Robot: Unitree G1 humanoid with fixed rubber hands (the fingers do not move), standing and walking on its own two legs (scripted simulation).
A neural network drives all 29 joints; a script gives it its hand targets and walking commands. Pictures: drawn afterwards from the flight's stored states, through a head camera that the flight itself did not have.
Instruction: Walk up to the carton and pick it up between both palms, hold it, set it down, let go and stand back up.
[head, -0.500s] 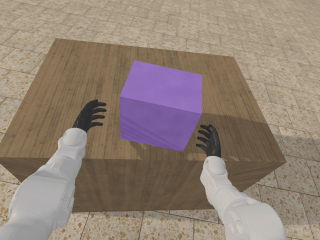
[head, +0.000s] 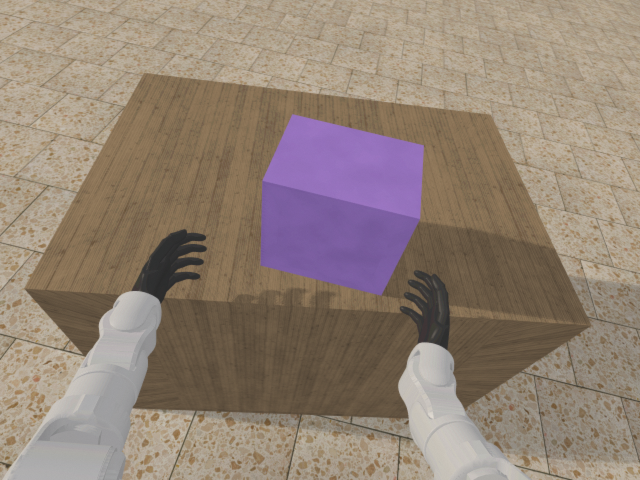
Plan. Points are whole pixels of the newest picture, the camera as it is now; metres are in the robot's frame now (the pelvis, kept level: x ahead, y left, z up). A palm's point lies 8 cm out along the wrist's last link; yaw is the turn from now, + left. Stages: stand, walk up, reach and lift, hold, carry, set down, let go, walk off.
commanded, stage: set down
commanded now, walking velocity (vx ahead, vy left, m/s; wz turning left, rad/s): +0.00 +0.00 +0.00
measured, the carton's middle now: (338, 208) +0.53 -0.06 +0.00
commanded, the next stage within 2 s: none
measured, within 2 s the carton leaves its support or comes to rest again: neither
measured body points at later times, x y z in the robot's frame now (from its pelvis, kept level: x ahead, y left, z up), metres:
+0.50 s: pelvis -0.01 -0.01 +0.00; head +0.00 +0.03 +0.45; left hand +0.31 +0.23 +0.02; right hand +0.25 -0.17 +0.01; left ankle +0.06 +0.08 -0.72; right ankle +0.05 -0.14 -0.72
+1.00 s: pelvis -0.01 -0.03 +0.01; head -0.01 -0.01 +0.46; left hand +0.27 +0.23 +0.02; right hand +0.22 -0.20 +0.00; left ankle +0.06 +0.07 -0.72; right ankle +0.05 -0.14 -0.72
